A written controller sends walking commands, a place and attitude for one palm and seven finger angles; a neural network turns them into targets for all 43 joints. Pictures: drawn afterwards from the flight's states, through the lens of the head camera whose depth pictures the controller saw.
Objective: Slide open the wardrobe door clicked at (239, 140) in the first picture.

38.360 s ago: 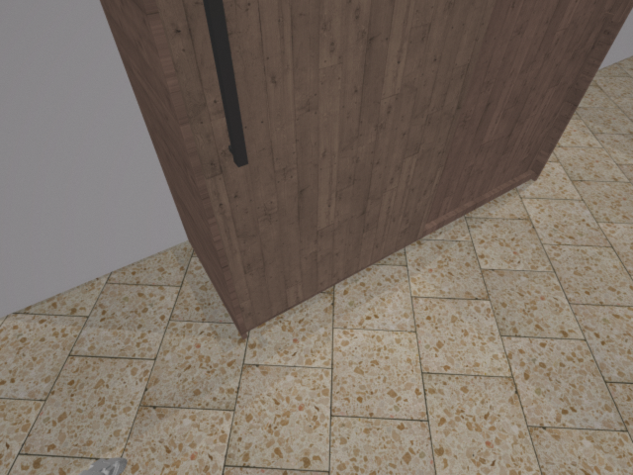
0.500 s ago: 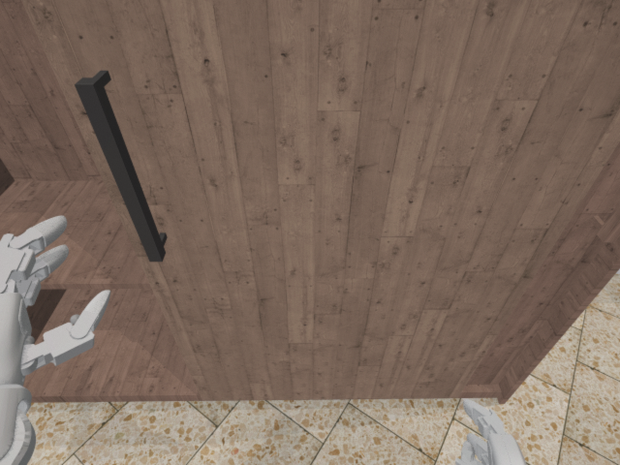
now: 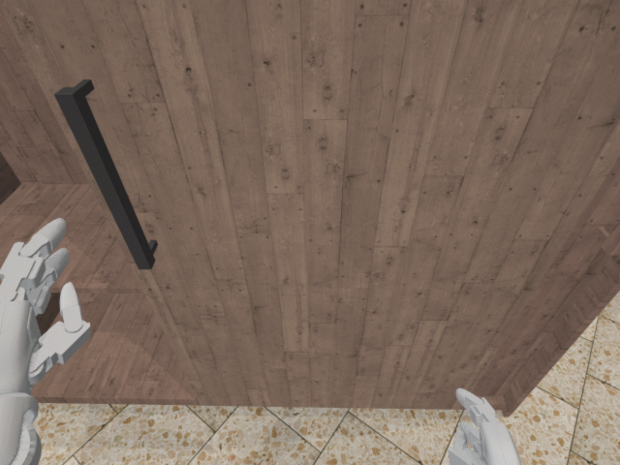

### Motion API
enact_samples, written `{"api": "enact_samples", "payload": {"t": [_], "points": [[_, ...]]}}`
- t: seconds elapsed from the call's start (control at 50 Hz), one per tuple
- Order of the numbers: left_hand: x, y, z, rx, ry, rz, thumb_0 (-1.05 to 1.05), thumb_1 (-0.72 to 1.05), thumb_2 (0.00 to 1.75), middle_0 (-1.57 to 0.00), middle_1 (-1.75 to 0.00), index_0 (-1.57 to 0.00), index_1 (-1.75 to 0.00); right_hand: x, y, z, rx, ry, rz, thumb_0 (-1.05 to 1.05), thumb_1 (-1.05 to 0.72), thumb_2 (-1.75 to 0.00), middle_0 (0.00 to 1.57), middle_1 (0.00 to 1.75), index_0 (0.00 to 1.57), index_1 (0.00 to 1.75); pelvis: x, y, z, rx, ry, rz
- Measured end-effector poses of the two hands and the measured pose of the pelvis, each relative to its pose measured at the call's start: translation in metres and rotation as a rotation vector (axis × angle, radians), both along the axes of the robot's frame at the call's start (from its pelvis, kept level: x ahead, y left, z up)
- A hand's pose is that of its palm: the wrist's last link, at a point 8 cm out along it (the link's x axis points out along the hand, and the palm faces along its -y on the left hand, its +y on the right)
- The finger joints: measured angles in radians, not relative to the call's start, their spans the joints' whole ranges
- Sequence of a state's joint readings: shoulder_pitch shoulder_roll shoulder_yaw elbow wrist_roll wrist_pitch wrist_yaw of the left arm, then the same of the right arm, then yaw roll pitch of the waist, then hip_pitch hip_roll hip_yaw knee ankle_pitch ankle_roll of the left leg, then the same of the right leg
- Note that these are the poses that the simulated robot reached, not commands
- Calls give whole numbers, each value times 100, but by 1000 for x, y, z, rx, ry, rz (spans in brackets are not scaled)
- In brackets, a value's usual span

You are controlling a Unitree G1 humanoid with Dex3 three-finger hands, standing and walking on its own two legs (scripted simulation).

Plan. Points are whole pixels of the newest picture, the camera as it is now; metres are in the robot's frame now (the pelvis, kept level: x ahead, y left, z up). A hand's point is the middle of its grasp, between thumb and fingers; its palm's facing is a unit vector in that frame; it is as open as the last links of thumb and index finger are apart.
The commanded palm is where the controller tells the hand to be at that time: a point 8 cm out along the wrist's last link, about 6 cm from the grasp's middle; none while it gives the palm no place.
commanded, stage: step back with the hand held close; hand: left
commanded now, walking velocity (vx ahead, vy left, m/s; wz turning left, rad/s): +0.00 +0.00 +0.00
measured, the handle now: (120, 186) +0.43 +0.36 +0.14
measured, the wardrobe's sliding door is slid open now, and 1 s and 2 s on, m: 0.64 0.64 0.64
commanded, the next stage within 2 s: stop stepping back and stand still in 1.14 s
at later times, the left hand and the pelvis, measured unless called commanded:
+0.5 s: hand (79, 327) +0.18 +0.26 +0.16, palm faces +0.35 -0.82 -0.46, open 7.4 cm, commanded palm +0.13 +0.31 +0.17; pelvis -0.01 +0.01 -0.01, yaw -1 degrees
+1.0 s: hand out of the picture +0.07 +0.34 +0.16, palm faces +0.50 -0.80 -0.33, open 7.4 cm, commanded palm +0.02 +0.37 +0.17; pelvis -0.11 +0.07 -0.02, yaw +3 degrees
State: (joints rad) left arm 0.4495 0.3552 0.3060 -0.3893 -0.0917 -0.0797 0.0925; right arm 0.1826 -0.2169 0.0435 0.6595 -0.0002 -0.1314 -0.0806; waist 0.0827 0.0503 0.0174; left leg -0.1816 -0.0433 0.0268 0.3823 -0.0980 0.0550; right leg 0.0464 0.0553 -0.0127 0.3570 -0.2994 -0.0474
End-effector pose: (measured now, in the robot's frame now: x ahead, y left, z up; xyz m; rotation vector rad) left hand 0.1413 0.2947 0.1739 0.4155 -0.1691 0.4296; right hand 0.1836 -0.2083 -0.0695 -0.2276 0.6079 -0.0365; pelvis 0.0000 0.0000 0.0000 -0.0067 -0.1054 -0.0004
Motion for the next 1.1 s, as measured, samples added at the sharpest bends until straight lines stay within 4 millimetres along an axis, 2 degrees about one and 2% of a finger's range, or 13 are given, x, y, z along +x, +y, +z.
{"api": "enact_samples", "payload": {"t": [0.1,0.18,0.24,0.32,0.42,0.52,0.66,0.8,0.88,0.96,1.04,1.1], "points": [[9,-6,1,11,21,-6,2,89,90,-21,-30,-21,-31,8,-9,-2,1,16,-9,1,-91,-90,20,30,21,30,9,-6,0,7,14,-2],[18,-4,13,82,-14,-6,2,88,90,-22,-30,-21,-31,14,-18,-5,-16,50,-25,1,-91,-90,20,30,21,30,12,-9,-2,-6,48,8],[23,-3,15,109,-17,-13,2,89,90,-22,-30,-21,-31,15,-25,-5,-22,79,-56,1,-91,-90,20,30,21,30,13,-9,-3,-8,73,5],[25,-6,8,103,22,-48,2,89,90,-21,-30,-21,-31,10,-31,-3,-30,97,-104,1,-91,-90,20,30,21,30,11,-5,-3,-6,89,-3],[17,-3,2,106,48,-87,2,89,90,-22,-30,-22,-31,-5,-33,2,-48,106,-140,1,-91,-90,20,30,21,29,2,2,-5,-9,94,-11],[0,11,5,119,14,-89,2,88,90,-22,-30,-22,-31,-26,-24,6,-67,105,-147,1,-91,-90,20,30,21,29,-15,11,-6,-25,89,-12],[-32,35,8,138,-32,-57,2,88,90,-22,-30,-22,-31,-57,-1,5,-80,90,-125,1,-91,-90,20,30,21,29,-41,28,-6,-43,97,4],[-75,49,13,152,-43,-27,2,89,90,-22,-30,-21,-31,-83,26,-1,-65,105,-60,1,-91,-90,20,30,21,30,-71,39,-6,-57,98,44],[-100,58,10,142,-90,-19,2,88,90,-22,-30,-22,-31,-96,37,-4,-84,104,-37,1,-90,-90,20,30,21,30,-85,47,-11,-73,77,47],[-112,75,0,100,-179,-10,2,88,90,-22,-30,-22,-31,-109,45,-5,-130,93,-48,1,-90,-90,20,30,21,30,-98,61,-20,-97,44,48],[-119,94,2,96,-230,-18,2,88,90,-22,-30,-22,-31,-125,59,2,-145,59,-47,1,-91,-90,20,30,21,30,-123,74,-22,-119,34,51],[-138,105,11,117,-250,-43,2,88,90,-22,-30,-21,-31,-140,75,11,-112,30,-36,1,-91,-90,20,30,21,30,-142,82,-18,-130,43,68]]}}
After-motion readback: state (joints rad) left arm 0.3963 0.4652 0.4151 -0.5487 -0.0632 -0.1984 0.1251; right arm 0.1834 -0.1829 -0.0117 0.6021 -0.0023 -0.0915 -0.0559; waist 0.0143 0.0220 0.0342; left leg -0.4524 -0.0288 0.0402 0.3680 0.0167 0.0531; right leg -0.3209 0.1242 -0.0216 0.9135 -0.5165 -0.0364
